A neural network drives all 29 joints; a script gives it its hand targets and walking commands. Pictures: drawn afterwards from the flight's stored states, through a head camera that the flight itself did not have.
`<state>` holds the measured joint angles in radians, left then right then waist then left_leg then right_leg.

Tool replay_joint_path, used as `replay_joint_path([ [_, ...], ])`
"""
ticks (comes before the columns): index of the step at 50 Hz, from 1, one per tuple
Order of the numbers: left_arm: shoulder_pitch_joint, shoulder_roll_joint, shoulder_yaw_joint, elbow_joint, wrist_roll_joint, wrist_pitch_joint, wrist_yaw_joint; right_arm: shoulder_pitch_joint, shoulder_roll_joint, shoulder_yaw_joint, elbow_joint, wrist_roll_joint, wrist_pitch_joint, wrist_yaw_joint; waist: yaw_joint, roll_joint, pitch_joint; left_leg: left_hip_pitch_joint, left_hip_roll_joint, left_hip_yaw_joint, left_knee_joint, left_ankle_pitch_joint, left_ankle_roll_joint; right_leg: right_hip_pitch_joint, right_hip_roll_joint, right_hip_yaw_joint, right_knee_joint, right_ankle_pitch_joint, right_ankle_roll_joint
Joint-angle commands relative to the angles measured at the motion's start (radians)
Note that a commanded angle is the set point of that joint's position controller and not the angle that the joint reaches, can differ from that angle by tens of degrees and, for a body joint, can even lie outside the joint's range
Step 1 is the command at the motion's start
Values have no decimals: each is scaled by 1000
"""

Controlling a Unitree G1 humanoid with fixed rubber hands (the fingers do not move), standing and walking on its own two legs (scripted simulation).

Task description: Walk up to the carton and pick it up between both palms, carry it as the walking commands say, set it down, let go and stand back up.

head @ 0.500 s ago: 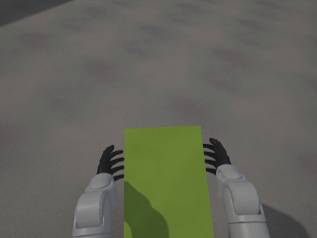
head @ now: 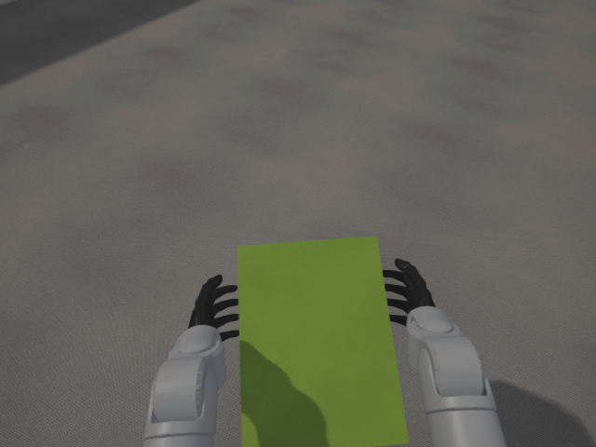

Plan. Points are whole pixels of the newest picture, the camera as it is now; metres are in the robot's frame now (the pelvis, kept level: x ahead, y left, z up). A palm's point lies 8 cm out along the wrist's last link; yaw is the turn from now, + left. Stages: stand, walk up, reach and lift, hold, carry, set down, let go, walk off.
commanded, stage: carry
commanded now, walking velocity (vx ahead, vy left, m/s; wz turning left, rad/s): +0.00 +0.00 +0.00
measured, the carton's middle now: (312, 338) +0.31 +0.02 -0.06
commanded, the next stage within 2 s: none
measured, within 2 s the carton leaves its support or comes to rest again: neither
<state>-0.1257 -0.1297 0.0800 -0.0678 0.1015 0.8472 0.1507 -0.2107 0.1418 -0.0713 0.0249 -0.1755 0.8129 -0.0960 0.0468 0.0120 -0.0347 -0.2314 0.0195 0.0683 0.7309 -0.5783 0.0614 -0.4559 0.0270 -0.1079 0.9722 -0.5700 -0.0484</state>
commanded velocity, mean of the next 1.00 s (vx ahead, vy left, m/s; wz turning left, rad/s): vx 0.00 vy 0.00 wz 0.00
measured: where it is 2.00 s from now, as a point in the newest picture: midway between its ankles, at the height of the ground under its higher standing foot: (256, 249)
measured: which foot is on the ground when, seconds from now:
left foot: down 0.00-0.12, up 0.14-0.26, down 0.28-0.54, up 0.56-0.74, down 0.76-1.00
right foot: up 0.00-0.06, down 0.08-0.30, up 0.32-0.52, down 0.54-0.78, up 0.80-1.00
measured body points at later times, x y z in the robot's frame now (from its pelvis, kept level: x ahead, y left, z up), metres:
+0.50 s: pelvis +0.29 +0.05 -0.01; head +0.34 +0.06 +0.44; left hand +0.60 +0.19 +0.01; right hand +0.60 -0.09 +0.01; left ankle +0.14 +0.10 -0.71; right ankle +0.29 -0.04 -0.69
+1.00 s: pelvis +0.59 +0.13 +0.00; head +0.64 +0.13 +0.45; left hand +0.91 +0.27 +0.01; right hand +0.90 -0.01 +0.01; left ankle +0.50 +0.16 -0.71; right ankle +0.59 +0.01 -0.67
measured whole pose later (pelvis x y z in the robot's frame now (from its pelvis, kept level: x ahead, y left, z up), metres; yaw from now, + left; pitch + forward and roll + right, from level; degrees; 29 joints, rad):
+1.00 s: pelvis +0.59 +0.13 +0.00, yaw +0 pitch +4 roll -2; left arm -0.25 -0.15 0.15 0.15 0.15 0.67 0.12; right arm -0.23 0.15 -0.12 0.11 -0.20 0.69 -0.09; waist -0.01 0.05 0.04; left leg -0.26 -0.05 0.09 0.72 -0.52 0.12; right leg -0.55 0.01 -0.07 1.02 -0.51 -0.04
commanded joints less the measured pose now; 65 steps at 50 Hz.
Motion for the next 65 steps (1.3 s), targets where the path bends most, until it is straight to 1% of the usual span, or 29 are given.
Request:
replay_joint_path([
  [1,-631,-827,-632,-150,-310,-80,-278,-369,793,485,-181,229,-42,200,-71,170,-357,561,158,-179,-13,1997,36,-302,59,-110,-156,129,-33],
  [3,-540,-835,-571,-62,-255,-65,-285,-359,781,503,-179,226,-31,197,-51,77,-402,243,123,-80,134,1866,9,134,76,-107,-380,425,-40],
  [4,-398,-830,-515,35,-195,-67,-294,-321,799,517,-136,213,-34,204,-23,-76,-530,-19,76,-14,399,1485,-35,522,-40,45,-399,1103,-110],
  [5,-376,-827,-449,148,-152,-93,-304,-379,794,497,-46,174,-59,219,-3,-389,-587,-344,-81,40,709,486,-107,809,-305,340,-314,2089,-269],
  [6,-366,-869,-446,197,-144,-117,-300,-382,832,511,-10,194,-86,236,-14,-465,-567,-491,-135,-65,728,-191,-96,918,-380,439,-320,2275,-325],
  [8,-448,-983,-481,183,-119,-164,-304,-629,872,558,-108,252,-141,258,-5,-373,-394,-709,-49,-183,560,-357,-48,821,-354,472,-331,1881,-266],
  [10,-599,-985,-570,-89,-223,-144,-271,-619,916,623,-275,368,-114,249,-24,-93,-290,-659,-14,-104,254,-259,-59,664,-306,363,-319,1570,-178],
  [12,-528,-979,-550,49,-177,-159,-272,-460,893,556,-124,291,-129,253,-39,-39,-353,-287,-20,-55,-159,91,-66,491,-263,147,-228,1410,-116],
  [13,-592,-940,-599,-22,-225,-174,-272,-478,882,561,-146,300,-146,252,-55,52,-445,18,-50,-57,-312,515,-56,362,-214,32,-52,1317,-64],
  [15,-677,-957,-641,-27,-220,-159,-285,-432,890,494,-31,226,-136,247,-64,370,-477,473,260,-444,-146,2030,175,-139,34,9,259,3,69],
  [16,-793,-983,-734,-140,-287,-178,-297,-503,892,495,-87,244,-157,244,-79,352,-408,457,294,-499,-159,2178,223,-188,30,75,275,-81,30],
  [21,-687,-986,-638,-19,-261,-184,-296,-558,909,568,-164,284,-154,248,-80,128,-297,598,206,-348,-105,1891,127,-468,2,-29,133,-9,-13],
  [25,-476,-956,-552,59,-162,-166,-292,-481,913,602,-165,263,-132,251,-48,67,-505,306,101,-92,174,1806,29,180,67,-89,-445,463,-31],
  [26,-405,-947,-515,95,-132,-167,-296,-460,907,599,-139,254,-133,255,-8,-63,-607,9,41,-22,464,1443,-44,576,-46,46,-468,1171,-112],
  [27,-383,-932,-483,146,-129,-172,-300,-488,906,599,-109,249,-138,263,3,-377,-662,-360,-124,13,752,273,-114,940,-320,342,-317,2167,-287],
  [28,-382,-965,-500,166,-138,-185,-295,-452,912,597,-87,267,-151,270,-11,-403,-651,-480,-118,-100,789,-162,-99,1009,-408,453,-317,2246,-343],
  [32,-514,-1025,-532,87,-140,-195,-283,-670,938,649,-210,341,-176,284,-2,-106,-315,-775,-30,-182,523,-322,-50,762,-325,480,-324,1586,-234],
  [37,-628,-990,-680,-25,-241,-207,-293,-361,925,545,-77,244,-183,260,-72,31,-522,24,-74,-18,-287,590,-35,437,-189,30,-97,1373,-59],
  [39,-731,-981,-743,-83,-283,-182,-298,-401,870,480,-32,209,-167,249,-78,442,-540,509,277,-439,-135,2065,215,-101,66,38,276,-19,81],
  [40,-766,-988,-766,-56,-272,-196,-312,-413,885,433,35,171,-183,254,-82,364,-483,461,307,-443,-169,2188,247,-100,33,115,279,-74,44],
  [43,-685,-1012,-684,50,-229,-218,-334,-378,940,471,37,166,-201,270,-103,131,-374,485,270,-422,-145,1847,232,-312,-1,98,281,-79,30],
  [51,-549,-1009,-576,67,-183,-213,-321,-465,976,612,-135,251,-186,265,-79,57,-476,346,146,-164,3,1808,21,59,51,-72,-335,366,-4],
  [53,-409,-998,-531,126,-145,-197,-319,-509,957,632,-148,271,-166,269,-10,-132,-638,-66,33,-50,386,1176,-89,648,-139,119,-395,1340,-149],
  [54,-430,-980,-503,132,-132,-211,-315,-515,958,622,-108,261,-170,278,-7,-381,-674,-324,-101,-36,615,192,-142,885,-367,367,-331,2042,-313],
  [55,-427,-1006,-516,185,-120,-206,-309,-522,954,620,-88,272,-178,283,-19,-334,-606,-425,-102,-105,635,-140,-123,920,-428,441,-354,2075,-334],
  [58,-457,-1023,-478,218,-72,-212,-307,-622,970,627,-78,303,-188,312,-24,-191,-392,-524,-2,-224,319,-196,-83,692,-352,428,-367,1535,-237],
  [61,-569,-1058,-564,131,-143,-218,-302,-495,976,565,-27,284,-183,309,-76,-46,-399,-87,-29,-103,-340,253,-87,437,-255,147,-279,1342,-134],
  [63,-701,-1041,-672,-7,-229,-208,-308,-452,978,541,-15,276,-180,294,-81,370,-428,351,175,-345,-212,1611,24,12,-79,-6,-19,422,5],
  [65,-738,-1059,-693,75,-205,-220,-323,-436,990,456,124,179,-206,287,-95,374,-378,451,249,-368,-149,2073,143,-143,5,44,8,-16,15],
])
